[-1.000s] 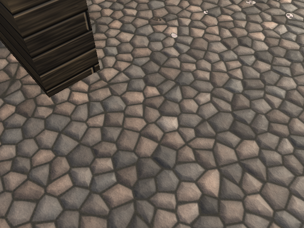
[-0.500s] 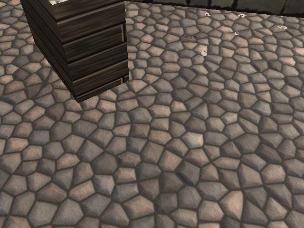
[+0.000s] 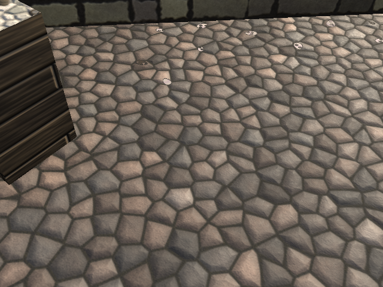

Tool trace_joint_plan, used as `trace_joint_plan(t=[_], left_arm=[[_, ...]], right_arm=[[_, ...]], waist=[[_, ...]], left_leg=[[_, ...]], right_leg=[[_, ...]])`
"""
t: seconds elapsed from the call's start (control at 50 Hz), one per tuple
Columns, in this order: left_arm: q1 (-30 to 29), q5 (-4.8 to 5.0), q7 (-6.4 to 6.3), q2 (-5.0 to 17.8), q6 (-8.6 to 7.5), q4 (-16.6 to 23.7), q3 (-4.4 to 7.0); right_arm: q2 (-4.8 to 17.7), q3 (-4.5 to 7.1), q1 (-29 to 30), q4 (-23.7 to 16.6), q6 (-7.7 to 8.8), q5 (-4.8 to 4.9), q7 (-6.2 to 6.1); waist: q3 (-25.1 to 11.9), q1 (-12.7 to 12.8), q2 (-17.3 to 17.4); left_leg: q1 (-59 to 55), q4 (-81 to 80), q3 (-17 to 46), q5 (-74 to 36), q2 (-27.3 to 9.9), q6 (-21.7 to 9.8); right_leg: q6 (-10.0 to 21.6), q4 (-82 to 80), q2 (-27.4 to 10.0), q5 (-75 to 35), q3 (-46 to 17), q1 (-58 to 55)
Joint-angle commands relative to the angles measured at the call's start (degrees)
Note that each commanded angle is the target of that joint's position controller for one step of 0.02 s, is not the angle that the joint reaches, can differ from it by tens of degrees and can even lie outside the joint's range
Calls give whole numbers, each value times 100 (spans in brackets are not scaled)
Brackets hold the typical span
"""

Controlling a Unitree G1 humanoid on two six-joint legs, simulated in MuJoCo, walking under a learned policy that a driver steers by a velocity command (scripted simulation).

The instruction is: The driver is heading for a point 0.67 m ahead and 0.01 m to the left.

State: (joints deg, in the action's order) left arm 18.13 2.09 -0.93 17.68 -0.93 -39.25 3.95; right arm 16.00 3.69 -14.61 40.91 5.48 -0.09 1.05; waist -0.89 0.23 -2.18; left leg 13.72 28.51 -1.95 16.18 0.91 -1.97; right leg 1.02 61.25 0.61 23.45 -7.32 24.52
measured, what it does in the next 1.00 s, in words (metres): walks ahead: right foot, then left foot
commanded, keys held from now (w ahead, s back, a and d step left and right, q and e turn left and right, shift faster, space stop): w+e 0.24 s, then w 0.06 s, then w+q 0.54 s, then no key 0.16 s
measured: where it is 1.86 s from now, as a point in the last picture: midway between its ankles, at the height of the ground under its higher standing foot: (215, 251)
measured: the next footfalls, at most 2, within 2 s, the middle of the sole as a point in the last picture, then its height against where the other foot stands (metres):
right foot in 0.38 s outside the picture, level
left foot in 0.92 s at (182, 248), level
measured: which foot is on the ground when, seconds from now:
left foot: down 0.00-0.40, up 0.42-0.90, down 0.92-1.00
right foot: up 0.00-0.36, down 0.38-0.92, up 0.94-1.00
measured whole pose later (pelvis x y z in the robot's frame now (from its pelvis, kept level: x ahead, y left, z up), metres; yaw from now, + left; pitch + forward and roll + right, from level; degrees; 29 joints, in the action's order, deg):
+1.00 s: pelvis +0.53 -0.05 -0.02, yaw +3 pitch +2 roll -1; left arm 15.4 1.1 -0.1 16.9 -3.5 -46.5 3.2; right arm 16.5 2.6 -5.6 37.9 2.7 -0.3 2.2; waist 5.3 1.2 0.5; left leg 28.3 35.4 -2.5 9.0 1.9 -5.1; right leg -2.0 66.3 -1.1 32.1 2.0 13.8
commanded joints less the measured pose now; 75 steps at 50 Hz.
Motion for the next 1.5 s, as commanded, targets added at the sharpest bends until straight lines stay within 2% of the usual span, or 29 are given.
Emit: trace_joint_plan(t=[0.02,0.16,0.26,0.32,0.36,0.38,0.4,0.42,0.44,0.46,0.5,0.58,0.68,0.8,0.86,0.9,0.92,0.94,0.96,0.98,1.02,1.04,1.12,1.3,1.34,1.38,1.4,1.42,1.5], left_arm=[[-374,-29,84,484,-141,478,152],[-1159,-56,236,111,-158,808,7],[-2026,-45,462,-75,-224,1085,-118],[-1960,-67,511,87,-250,1171,-42],[-806,-76,436,560,-213,928,204],[94,-101,317,825,-163,705,340],[722,-251,204,1447,-144,530,435],[860,-273,188,1123,-191,611,328],[504,-271,223,829,-237,549,222],[133,-219,230,677,-279,448,170],[-446,-224,264,266,-390,377,68],[-677,-278,259,263,-622,121,129],[-547,-309,142,415,-622,-129,170],[-24,-153,63,733,-415,-432,279],[-113,-102,5,923,-257,-452,321],[-245,-78,-52,981,-164,-424,300],[-226,-85,-71,857,-199,-379,227],[512,-354,20,57,-306,-153,-29],[566,-239,100,428,-427,-362,-49],[-44,26,130,795,-429,-301,73],[-557,-94,26,606,-393,-191,10],[-486,-140,-12,650,-305,-219,49],[-8,-201,-114,336,-41,-388,-5],[-804,-223,-104,354,63,-348,-6],[-727,-321,-85,357,18,-394,-12],[-938,-307,-135,925,9,-343,85],[-1058,-264,-94,570,28,-415,36],[-1101,-265,-41,333,21,-408,-14],[-930,-265,-14,351,-92,-642,-26]], right_arm=[[675,170,-61,-237,88,-40,-101],[771,173,-369,88,57,-40,-159],[970,185,-738,402,-54,71,-182],[1172,202,-902,564,-137,149,-172],[1319,196,-843,643,-214,179,-192],[1257,138,-719,598,-200,183,-215],[466,-111,-1229,365,-119,17,-138],[627,-126,-1330,505,26,167,-68],[1149,73,-499,247,64,386,-47],[1016,37,-155,66,69,414,-60],[835,56,-309,207,-60,219,-111],[481,30,-622,361,-339,216,-143],[371,-11,182,85,-267,161,-72],[273,-102,1248,-436,-234,137,176],[423,-23,1179,-627,-258,105,264],[819,210,-16,-405,-261,50,220],[1148,354,-696,-269,-275,29,119],[1812,426,-701,-288,-283,-77,15],[1453,306,-884,-486,-247,-81,34],[1149,213,-662,-448,-245,-84,66],[745,101,33,-380,-221,78,51],[642,53,249,-392,-220,35,30],[677,55,684,-289,-142,-95,21],[573,-49,751,197,-372,-93,-57],[389,-130,677,311,-379,-26,-51],[302,-145,-49,447,-325,-158,-34],[224,-183,69,490,-356,-154,-65],[404,-152,425,478,-411,-125,-90],[442,-126,560,568,-559,-88,-161]], waist=[[588,-191,868],[590,-389,625],[852,-632,488],[519,-321,699],[-244,502,826],[-673,1017,741],[-1683,718,-621],[-2802,823,-520],[-1796,896,-144],[-862,621,-189],[-171,117,-147],[196,-202,-131],[499,20,-77],[793,427,97],[531,185,-97],[-266,-520,-159],[-716,-897,126],[-1493,-246,1810],[-2977,-587,1160],[-2428,-733,636],[-876,-369,213],[-658,-143,292],[-589,257,539],[-369,-16,798],[-266,117,605],[-328,-472,-493],[-389,-387,-700],[-163,-191,-436],[-146,-78,-200]], left_leg=[[-1133,-1932,1793,396,-1574,-570],[-1356,-2016,212,-1710,-1436,-676],[-1555,-1940,-407,-2437,-1564,-617],[-1907,-1309,-544,-5007,-1713,-610],[-1793,168,-637,-6279,-1666,-512],[-785,1391,-679,-5537,-1490,-351],[1587,3825,-554,-688,-640,-58],[2206,5035,808,1834,62,-2],[2635,5177,1069,1456,-232,-25],[2710,4773,850,914,-526,-30],[2190,4133,793,179,-900,89],[1925,3850,840,-439,-982,310],[2367,2203,768,-1895,-872,354],[2803,920,225,-1776,-743,50],[2279,714,-181,-963,-343,-235],[598,398,-377,-1072,203,-497],[-867,65,65,-2398,31,-697],[-3351,562,2560,-4822,-1750,-1747],[-3858,-24,4222,-5012,-2529,-2461],[-3399,-163,3204,-5239,-2257,-2137],[-1737,-446,2074,-4670,-1738,-1597],[-1017,-685,1787,-4599,-1595,-1505],[72,-1099,958,-4961,-1262,-1441],[22,-1042,984,-2184,-1155,-1077],[181,-767,973,-1252,-867,-659],[524,-414,608,68,-171,-166],[60,-501,402,79,-82,-21],[-51,-472,407,-112,-103,2],[-78,-447,534,-777,-237,-80]], right_leg=[[-11,590,-582,-884,-166,2130],[-248,-834,-571,-2056,261,2187],[-2,-2194,-445,-2278,910,1686],[401,-2593,18,-1663,1188,782],[768,-2996,340,-1593,1248,-919],[959,-3154,97,-1966,881,-2519],[1647,-2875,-1704,-2024,-1520,-5125],[2219,-3804,-2646,-1357,-3665,-5376],[1802,-4148,-2336,-1391,-2668,-4488],[1541,-4328,-2060,-1650,-1677,-3485],[1226,-4757,-1521,-2006,-567,-2162],[1161,-5391,-1396,-2445,361,-1326],[943,-5511,-1185,-2727,1270,-1625],[859,-5242,-1628,-3162,1630,-2805],[680,-4385,-1692,-5379,1804,-3158],[427,-2622,-1431,-6671,1896,-2887],[128,-1268,-1125,-5568,1962,-1966],[-329,1103,-138,377,1835,606],[-399,2219,257,1718,377,890],[-314,2186,-109,1299,68,1133],[-286,1221,-535,629,360,1342],[-302,966,-642,384,346,871],[-504,-127,-585,-264,456,-65],[-440,-2641,-489,-1203,494,-789],[-249,-3764,-490,-2218,469,-1441],[186,-3588,-1181,-3575,-162,-1923],[281,-3692,-1035,-2376,-101,-1399],[151,-3768,-801,-1813,18,-1125],[-52,-3583,-575,-2349,277,-1346]])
